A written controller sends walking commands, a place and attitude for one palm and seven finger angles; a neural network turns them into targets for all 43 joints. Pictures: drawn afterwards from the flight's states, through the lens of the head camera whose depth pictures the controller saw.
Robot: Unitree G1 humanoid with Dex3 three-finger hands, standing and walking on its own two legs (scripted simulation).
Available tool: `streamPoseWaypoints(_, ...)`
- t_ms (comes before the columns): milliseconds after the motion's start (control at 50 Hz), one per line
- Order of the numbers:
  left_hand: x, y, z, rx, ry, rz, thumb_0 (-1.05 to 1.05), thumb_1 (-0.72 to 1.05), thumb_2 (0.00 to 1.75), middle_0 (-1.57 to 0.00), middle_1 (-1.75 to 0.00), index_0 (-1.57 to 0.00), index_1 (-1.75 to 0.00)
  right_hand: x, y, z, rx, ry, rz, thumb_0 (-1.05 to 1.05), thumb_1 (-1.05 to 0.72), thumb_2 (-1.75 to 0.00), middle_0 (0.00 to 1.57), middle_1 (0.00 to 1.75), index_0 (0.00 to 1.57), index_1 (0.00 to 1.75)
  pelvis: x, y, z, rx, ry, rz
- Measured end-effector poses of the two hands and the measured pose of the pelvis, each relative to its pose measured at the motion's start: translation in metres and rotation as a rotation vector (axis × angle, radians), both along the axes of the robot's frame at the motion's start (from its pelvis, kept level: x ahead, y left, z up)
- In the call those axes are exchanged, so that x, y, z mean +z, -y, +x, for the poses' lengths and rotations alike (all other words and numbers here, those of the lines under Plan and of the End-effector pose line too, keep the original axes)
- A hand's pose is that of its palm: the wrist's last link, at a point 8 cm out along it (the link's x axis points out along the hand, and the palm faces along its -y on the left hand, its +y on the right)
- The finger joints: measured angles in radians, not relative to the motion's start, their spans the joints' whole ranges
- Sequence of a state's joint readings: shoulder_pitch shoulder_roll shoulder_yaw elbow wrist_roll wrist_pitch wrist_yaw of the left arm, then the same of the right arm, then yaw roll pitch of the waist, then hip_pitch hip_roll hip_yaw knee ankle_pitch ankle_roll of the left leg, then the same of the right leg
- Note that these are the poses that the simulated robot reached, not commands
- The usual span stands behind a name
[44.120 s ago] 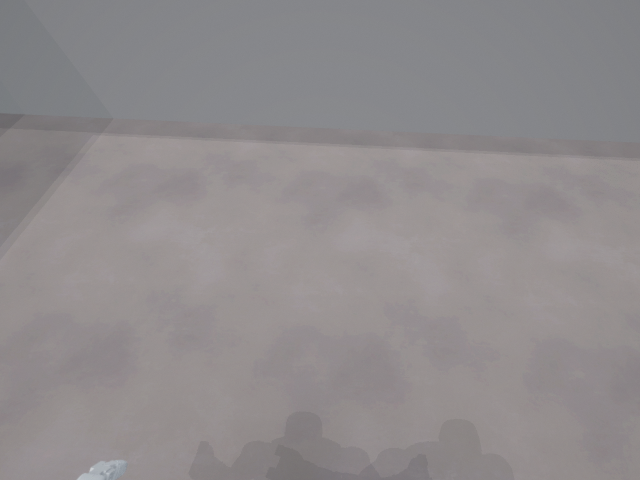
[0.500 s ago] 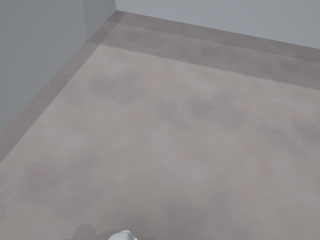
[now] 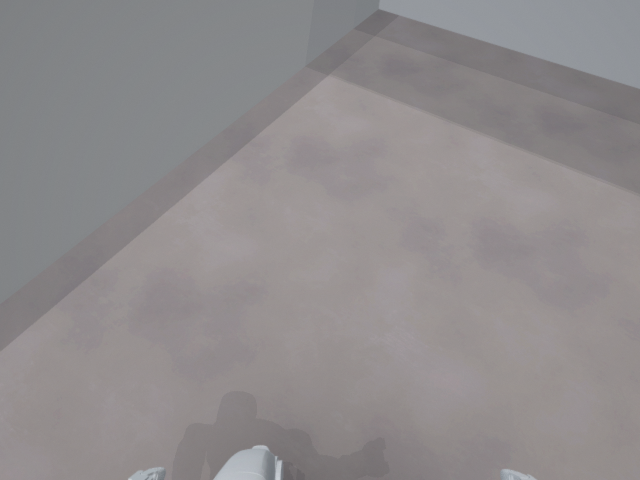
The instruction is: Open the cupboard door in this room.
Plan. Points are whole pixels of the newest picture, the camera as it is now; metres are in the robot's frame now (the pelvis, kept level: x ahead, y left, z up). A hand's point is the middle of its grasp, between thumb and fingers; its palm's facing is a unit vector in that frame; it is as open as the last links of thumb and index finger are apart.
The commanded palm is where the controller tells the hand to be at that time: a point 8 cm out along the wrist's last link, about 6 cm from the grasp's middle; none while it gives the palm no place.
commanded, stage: turn to face it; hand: left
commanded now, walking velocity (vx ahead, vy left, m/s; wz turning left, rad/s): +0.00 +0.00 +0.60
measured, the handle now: out of the picture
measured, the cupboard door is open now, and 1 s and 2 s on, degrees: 42 42 42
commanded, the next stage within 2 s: none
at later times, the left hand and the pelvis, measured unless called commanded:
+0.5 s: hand out of the picture +0.04 +0.20 -0.16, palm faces +0.31 -0.90 -0.30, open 7.4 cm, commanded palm none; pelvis +0.02 -0.04 -0.01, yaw +18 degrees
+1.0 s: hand out of the picture +0.00 +0.21 -0.16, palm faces +0.59 -0.76 -0.28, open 7.4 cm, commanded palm none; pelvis +0.04 -0.04 +0.00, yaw +37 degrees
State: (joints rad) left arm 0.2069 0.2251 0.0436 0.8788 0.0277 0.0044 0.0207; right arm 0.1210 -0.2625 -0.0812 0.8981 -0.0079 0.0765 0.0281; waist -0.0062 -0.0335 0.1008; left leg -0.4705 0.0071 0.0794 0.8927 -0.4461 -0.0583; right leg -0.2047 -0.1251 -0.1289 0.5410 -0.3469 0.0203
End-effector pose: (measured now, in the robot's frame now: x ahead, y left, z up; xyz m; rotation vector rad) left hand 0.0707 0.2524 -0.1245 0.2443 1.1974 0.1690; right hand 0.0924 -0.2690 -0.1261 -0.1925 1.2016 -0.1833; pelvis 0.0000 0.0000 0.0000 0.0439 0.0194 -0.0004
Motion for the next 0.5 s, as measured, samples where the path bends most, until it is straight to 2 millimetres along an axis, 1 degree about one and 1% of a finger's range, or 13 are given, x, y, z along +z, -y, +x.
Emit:
streamPoseWaypoints(60, -0.012, -0.004, -0.023, 0.058, -0.038, -0.025, 0.01, 0.91, 0.9, -0.2, -0.3, -0.2, -0.3, 0.003, -0.01, 0.032, 0.078, 0.033, -0.012, 0.01, -0.91, -0.9, 0.2, 0.3, 0.2, 0.3, -0.004, -0.003, 0.004, 0.043, 0.002, -0.002)
streamPoseWaypoints(100, -0.024, -0.01, -0.037, 0.097, -0.062, -0.038, 0.01, 0.91, 0.9, -0.2, -0.3, -0.2, -0.3, 0.001, -0.017, 0.053, 0.129, 0.074, -0.029, 0.01, -0.91, -0.9, 0.2, 0.3, 0.2, 0.3, -0.014, -0.008, 0.007, 0.068, -0.001, -0.022)
streamPoseWaypoints(140, -0.032, -0.017, -0.047, 0.131, -0.09, -0.037, 0.01, 0.91, 0.9, -0.2, -0.3, -0.2, -0.3, 0.001, -0.024, 0.066, 0.167, 0.103, -0.04, 0.01, -0.91, -0.9, 0.2, 0.3, 0.2, 0.3, -0.018, -0.008, 0.005, 0.096, 0.001, -0.025)
streamPoseWaypoints(200, -0.029, -0.021, -0.051, 0.181, -0.092, -0.027, 0.01, 0.91, 0.9, -0.2, -0.3, -0.2, -0.3, 0.006, -0.029, 0.071, 0.209, 0.101, -0.051, 0.01, -0.91, -0.9, 0.2, 0.3, 0.2, 0.3, -0.014, -0.005, 0.004, 0.133, 0.004, -0.039)
streamPoseWaypoints(280, -0.016, -0.02, -0.043, 0.222, -0.03, -0.02, 0.01, 0.91, 0.9, -0.2, -0.3, -0.2, -0.3, 0.005, -0.029, 0.068, 0.247, 0.058, -0.044, 0.0, -0.9, -0.9, 0.2, 0.3, 0.2, 0.3, -0.008, 0.002, 0.005, 0.181, 0.006, -0.054)
streamPoseWaypoints(360, -0.005, -0.011, -0.035, 0.247, 0.033, 0.003, 0.01, 0.91, 0.9, -0.2, -0.3, -0.2, -0.3, -0.003, -0.021, 0.068, 0.27, 0.018, -0.019, 0.01, -0.9, -0.9, 0.2, 0.3, 0.2, 0.3, -0.007, 0.016, 0.008, 0.23, 0.006, -0.06)
streamPoseWaypoints(400, -0.003, -0.005, -0.034, 0.261, 0.062, 0.023, 0.01, 0.91, 0.9, -0.2, -0.3, -0.2, -0.3, -0.012, -0.015, 0.072, 0.278, 0.005, -0.003, 0.01, -0.9, -0.9, 0.2, 0.3, 0.2, 0.3, -0.012, 0.026, 0.012, 0.256, 0.0, -0.05)
streamPoseWaypoints(440, -0.003, 0.001, -0.039, 0.276, 0.073, 0.044, 0.01, 0.91, 0.9, -0.2, -0.3, -0.2, -0.3, -0.02, -0.009, 0.077, 0.288, -0.004, 0.007, 0.01, -0.9, -0.9, 0.2, 0.3, 0.2, 0.3, -0.016, 0.033, 0.014, 0.277, -0.002, -0.038)
streamPoseWaypoints(500, 0.002, 0.014, -0.051, 0.316, 0.051, 0.037, 0.01, 0.91, 0.9, -0.2, -0.3, -0.2, -0.3, -0.018, -0.008, 0.087, 0.313, -0.025, 0.01, 0.01, -0.9, -0.9, 0.2, 0.3, 0.2, 0.3, -0.01, 0.036, 0.016, 0.323, 0.007, -0.037)
